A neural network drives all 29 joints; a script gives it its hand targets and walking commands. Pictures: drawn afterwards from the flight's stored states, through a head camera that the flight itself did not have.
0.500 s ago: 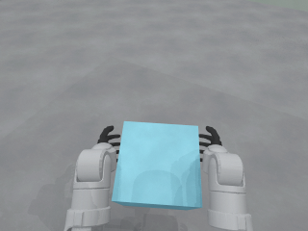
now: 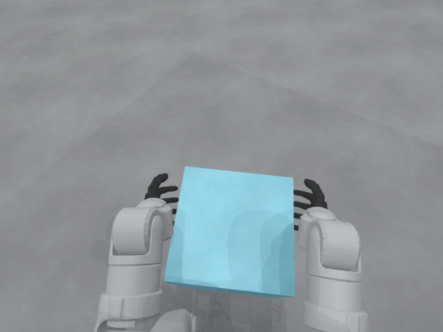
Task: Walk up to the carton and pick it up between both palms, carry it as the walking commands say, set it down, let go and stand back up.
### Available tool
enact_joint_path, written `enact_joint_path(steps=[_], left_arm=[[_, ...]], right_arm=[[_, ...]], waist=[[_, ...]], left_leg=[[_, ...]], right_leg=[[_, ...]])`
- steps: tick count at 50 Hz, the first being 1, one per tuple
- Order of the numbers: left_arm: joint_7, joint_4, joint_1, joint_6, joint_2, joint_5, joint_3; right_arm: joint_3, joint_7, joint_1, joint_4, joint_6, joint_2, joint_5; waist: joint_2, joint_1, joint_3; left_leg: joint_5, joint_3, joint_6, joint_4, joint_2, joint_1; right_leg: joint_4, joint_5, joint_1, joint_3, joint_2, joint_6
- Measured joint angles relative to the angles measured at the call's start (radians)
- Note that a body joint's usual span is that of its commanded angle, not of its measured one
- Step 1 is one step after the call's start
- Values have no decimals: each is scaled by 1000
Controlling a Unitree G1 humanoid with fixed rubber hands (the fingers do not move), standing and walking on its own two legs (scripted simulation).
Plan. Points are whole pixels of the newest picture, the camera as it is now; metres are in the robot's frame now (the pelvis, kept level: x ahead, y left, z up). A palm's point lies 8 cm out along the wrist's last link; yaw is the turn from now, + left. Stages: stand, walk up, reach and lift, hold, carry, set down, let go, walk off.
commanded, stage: carry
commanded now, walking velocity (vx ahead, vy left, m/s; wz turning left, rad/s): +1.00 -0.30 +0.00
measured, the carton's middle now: (231, 237) +0.30 +0.00 -0.05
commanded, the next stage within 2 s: none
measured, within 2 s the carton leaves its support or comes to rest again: neither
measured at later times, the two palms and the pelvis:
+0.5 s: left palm (253, 54) +0.75 -0.05 +0.06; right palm (364, 56) +0.72 -0.32 +0.07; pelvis +0.44 -0.15 -0.01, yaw -4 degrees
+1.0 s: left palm out of the picture +1.19 -0.25 +0.07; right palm out of the picture +1.18 -0.52 +0.08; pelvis +0.87 -0.37 -0.01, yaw -3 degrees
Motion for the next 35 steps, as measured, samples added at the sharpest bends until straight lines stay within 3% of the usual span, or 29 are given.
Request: enact_joint_path(steps=[4, 7, 10, 11, 12, 15, 17, 20, 24, 26, 29, 31, 32, 33, 35], left_arm=[[-28, -26, -6, -35, -3, 3, 2], [-53, -36, -1, -44, -1, 25, -1], [-58, -43, 15, -37, 6, 46, -10], [-59, -42, 23, -34, 16, 51, -12], [-62, -39, 31, -32, 23, 54, -11], [-55, -7, 26, -18, 30, 44, 7], [-54, 28, 24, -19, 15, 50, 16], [-58, 52, 27, -10, 9, 61, -7], [-71, 18, 37, 1, 14, 64, -19], [-76, -13, 35, 2, 14, 61, -10], [-72, -47, 14, 0, 13, 58, 4], [-70, -42, -7, -14, 10, 59, 14], [-65, -34, -10, -32, 2, 58, 17], [-53, -27, -11, -41, -4, 54, 17], [-24, 3, -15, -38, -7, 38, -1]], right_arm=[[-2, -21, -12, -54, -6, 2, 13], [-5, -16, -27, -52, -11, 8, 5], [-5, -3, -39, -17, -18, 13, -5], [4, 5, -38, 10, -31, 13, -6], [12, 10, -39, 37, -42, 13, -8], [20, -1, -44, 87, -42, 15, -11], [28, -2, -13, 92, -38, 3, -7], [26, -15, 27, 69, -18, -11, 21], [26, -55, 21, 29, 9, -9, 58], [22, -67, -3, 10, 19, -1, 61], [4, -52, -48, -2, 17, 16, 36], [-4, -25, -72, 7, 1, 16, 8], [-5, -6, -82, 17, -10, 6, -4], [-3, 13, -85, 27, -16, -6, -13], [-8, 40, -78, 44, -9, -26, -25]], waist=[[-8, -4, -17], [-56, -3, -67], [-100, 2, -127], [-131, -6, -140], [-145, -9, -148], [-108, -28, -141], [-91, -49, -127], [-84, -55, -98], [-78, -39, -74], [-70, -29, -78], [-59, -7, -105], [-47, 33, -115], [-15, 54, -101], [-8, 64, -81], [-19, 47, -44]], left_leg=[[92, 71, 3, -306, 6, -65], [196, 120, 23, -525, -15, -43], [290, 177, 56, -660, -55, 46], [304, 191, 94, -637, -68, 68], [259, 199, 106, -593, -65, 81], [122, 191, 82, -543, -26, 140], [99, 170, 41, -580, -23, 213], [62, 145, 0, -644, -9, 340], [7, 125, -82, -727, 42, 510], [-17, 111, -124, -777, 77, 587], [-72, 85, -162, -796, 141, 670], [-109, 60, -153, -668, 196, 669], [-58, 31, -119, -528, 234, 628], [-77, -36, -90, -363, 213, 562], [-114, -131, -46, -33, 110, 378]], right_leg=[[-117, -51, 155, 3, 69, -16], [-194, -103, 276, 28, 99, -29], [-125, -208, 353, 63, 98, -37], [-15, -238, 338, 67, 73, -36], [161, -191, 278, 77, 51, -27], [792, -126, -18, 217, 96, 39], [944, -54, -176, 258, 66, 55], [838, 44, -342, 297, -27, 76], [400, 143, -415, 262, -134, 96], [214, 199, -399, 211, -155, 97], [118, 237, -354, 124, -147, 92], [124, 253, -312, 88, -108, 80], [184, 202, -311, 73, -78, 67], [227, 139, -304, 72, -70, 57], [227, 61, -260, 62, -87, 43]])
